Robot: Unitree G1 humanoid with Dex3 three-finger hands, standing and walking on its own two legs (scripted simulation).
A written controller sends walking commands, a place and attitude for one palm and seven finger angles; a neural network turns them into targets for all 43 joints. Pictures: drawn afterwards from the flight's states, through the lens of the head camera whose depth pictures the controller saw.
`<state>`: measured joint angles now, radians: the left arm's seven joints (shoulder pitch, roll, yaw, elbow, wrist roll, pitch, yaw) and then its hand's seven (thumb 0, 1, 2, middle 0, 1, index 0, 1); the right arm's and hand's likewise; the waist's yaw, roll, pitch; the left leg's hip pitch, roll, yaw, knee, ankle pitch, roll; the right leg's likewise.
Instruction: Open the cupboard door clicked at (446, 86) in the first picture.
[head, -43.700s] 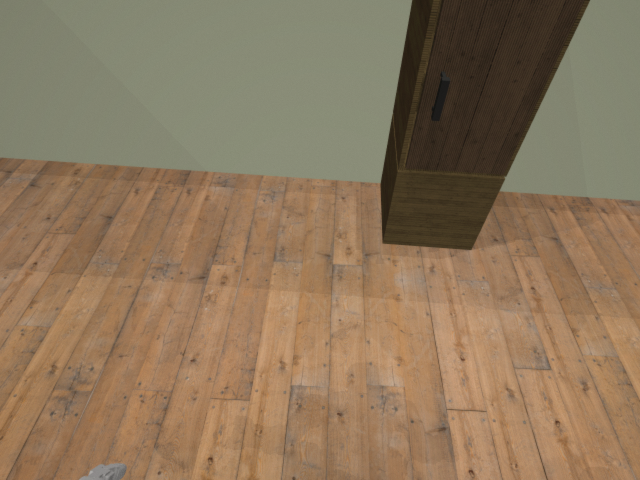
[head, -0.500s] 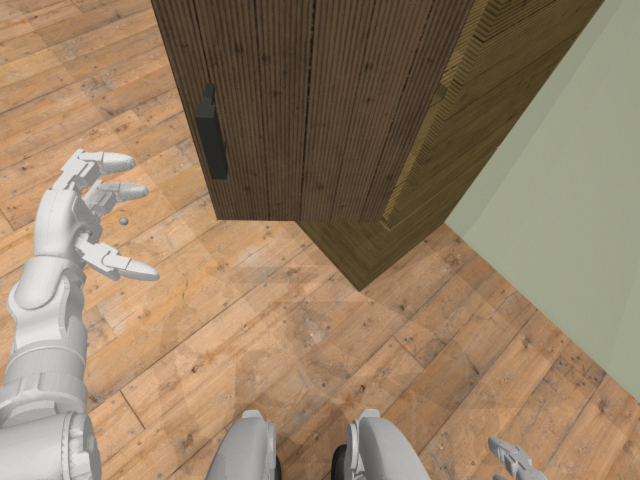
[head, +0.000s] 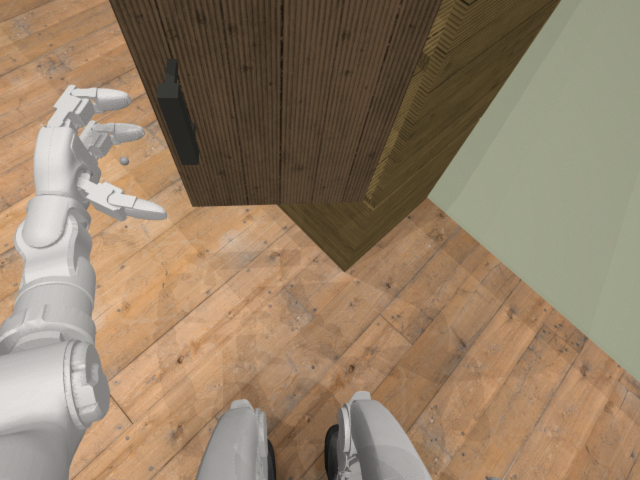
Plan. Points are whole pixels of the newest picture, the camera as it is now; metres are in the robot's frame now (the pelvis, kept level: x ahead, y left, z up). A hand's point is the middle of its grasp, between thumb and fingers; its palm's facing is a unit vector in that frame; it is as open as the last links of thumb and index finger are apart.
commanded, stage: move the hooked fingers beside the handle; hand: left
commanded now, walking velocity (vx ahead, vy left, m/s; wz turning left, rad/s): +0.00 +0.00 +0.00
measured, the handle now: (181, 115) +0.55 +0.16 +0.05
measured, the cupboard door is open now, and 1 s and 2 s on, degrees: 51 51 51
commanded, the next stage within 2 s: slide the fingers in behind the handle in 0.94 s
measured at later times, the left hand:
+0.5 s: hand (128, 154) +0.49 +0.21 +0.04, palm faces +0.04 -1.00 -0.03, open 14.0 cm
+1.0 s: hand (129, 155) +0.49 +0.21 +0.04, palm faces +0.04 -1.00 -0.03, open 14.0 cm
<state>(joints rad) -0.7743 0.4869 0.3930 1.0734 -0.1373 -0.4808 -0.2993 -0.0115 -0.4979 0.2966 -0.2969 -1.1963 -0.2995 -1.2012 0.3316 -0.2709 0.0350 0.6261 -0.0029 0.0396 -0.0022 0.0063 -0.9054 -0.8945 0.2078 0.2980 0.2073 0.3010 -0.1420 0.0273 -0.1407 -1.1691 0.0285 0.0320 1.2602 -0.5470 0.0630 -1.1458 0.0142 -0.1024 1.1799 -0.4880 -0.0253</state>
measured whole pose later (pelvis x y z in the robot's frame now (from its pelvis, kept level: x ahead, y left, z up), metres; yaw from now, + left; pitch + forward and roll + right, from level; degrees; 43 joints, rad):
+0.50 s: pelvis +0.00 +0.00 +0.00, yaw +0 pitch +27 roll -4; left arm -0.79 0.51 0.42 1.09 -0.12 -0.49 -0.28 -0.01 -0.50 0.30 -0.30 -1.20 -0.30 -1.20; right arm 0.35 -0.27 0.04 0.61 -0.01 0.09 0.01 0.00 -0.91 -0.89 0.21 0.30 0.21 0.30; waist -0.16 0.03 -0.14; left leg -1.18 0.04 0.03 1.26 -0.55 0.06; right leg -1.15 0.03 -0.10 1.17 -0.49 -0.03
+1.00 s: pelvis +0.00 +0.00 +0.00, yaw +0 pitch +26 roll -4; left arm -0.82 0.51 0.41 1.13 -0.11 -0.50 -0.27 -0.01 -0.50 0.30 -0.30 -1.20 -0.30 -1.20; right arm 0.32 -0.27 0.05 0.60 -0.01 0.08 0.01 0.00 -0.91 -0.89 0.21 0.30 0.21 0.30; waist -0.16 0.03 -0.14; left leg -1.19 0.04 0.03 1.28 -0.55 0.06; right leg -1.16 0.02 -0.11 1.19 -0.49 -0.03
